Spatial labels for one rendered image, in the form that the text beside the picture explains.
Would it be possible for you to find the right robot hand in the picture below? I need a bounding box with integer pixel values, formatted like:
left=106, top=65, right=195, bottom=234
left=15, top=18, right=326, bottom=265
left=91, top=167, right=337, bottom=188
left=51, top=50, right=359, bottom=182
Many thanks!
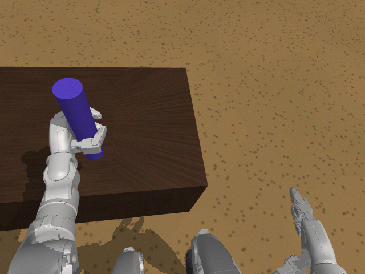
left=272, top=187, right=337, bottom=274

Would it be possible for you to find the left robot hand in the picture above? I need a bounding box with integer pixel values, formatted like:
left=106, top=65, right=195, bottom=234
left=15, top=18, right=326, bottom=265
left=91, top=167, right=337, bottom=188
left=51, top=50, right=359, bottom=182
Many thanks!
left=49, top=107, right=107, bottom=156

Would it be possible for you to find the can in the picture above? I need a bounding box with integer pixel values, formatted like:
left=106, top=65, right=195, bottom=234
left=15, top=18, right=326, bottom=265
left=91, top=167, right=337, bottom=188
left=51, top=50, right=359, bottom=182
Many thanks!
left=52, top=78, right=104, bottom=160

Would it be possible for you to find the left robot arm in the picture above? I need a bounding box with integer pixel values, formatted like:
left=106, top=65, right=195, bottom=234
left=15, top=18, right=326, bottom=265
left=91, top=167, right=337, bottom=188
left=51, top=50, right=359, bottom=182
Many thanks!
left=7, top=152, right=80, bottom=274

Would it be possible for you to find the right robot arm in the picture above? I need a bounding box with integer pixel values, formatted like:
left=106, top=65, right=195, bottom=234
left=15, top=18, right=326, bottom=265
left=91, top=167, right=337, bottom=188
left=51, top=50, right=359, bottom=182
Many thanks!
left=310, top=263, right=347, bottom=274

